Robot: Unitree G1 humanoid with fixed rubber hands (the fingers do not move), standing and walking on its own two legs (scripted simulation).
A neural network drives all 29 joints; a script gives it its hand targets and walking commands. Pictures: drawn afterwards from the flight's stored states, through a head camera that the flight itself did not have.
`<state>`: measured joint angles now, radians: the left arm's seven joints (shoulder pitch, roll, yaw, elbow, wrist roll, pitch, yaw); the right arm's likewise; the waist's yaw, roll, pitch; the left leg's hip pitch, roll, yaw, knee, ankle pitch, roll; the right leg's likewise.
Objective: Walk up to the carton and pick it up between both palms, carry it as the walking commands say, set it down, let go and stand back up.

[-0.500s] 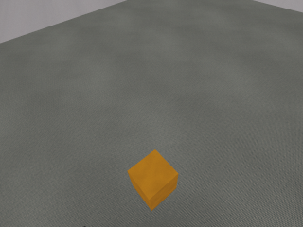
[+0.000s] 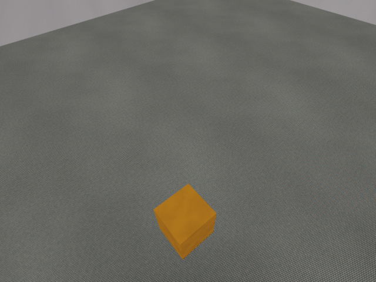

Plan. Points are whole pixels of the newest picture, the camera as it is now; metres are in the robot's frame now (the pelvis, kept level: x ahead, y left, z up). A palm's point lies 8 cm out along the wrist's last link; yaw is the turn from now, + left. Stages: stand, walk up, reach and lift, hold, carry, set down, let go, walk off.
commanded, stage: walk up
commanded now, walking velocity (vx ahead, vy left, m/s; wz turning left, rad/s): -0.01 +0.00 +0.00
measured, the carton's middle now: (185, 221) +0.48 +0.05 -0.64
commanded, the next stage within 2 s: none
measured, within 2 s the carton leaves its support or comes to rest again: neither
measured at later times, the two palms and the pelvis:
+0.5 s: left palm out of the picture +0.04 +0.29 -0.14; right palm out of the picture +0.09 -0.23 -0.08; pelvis +0.01 +0.03 +0.02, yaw +17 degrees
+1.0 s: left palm out of the picture +0.02 +0.13 -0.13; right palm (328, 247) +0.23 -0.33 -0.14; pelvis +0.10 -0.11 +0.00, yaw +30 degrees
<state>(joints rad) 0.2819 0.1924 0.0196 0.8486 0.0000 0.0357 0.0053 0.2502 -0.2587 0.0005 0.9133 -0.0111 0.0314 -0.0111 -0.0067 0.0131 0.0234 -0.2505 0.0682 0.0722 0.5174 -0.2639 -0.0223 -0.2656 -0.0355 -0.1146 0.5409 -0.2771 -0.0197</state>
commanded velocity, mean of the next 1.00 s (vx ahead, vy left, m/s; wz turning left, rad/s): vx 0.03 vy -0.24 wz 0.47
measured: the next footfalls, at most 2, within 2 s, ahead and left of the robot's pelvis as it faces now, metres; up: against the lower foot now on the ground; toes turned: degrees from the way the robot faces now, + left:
right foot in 0.86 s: +0.18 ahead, -0.22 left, +0.00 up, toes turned +24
left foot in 1.16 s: +0.10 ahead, -0.04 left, +0.00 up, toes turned +40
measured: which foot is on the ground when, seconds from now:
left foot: down 0.00-0.84, up 0.86-1.00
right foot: down 0.00-0.26, up 0.28-0.84, down 0.86-1.00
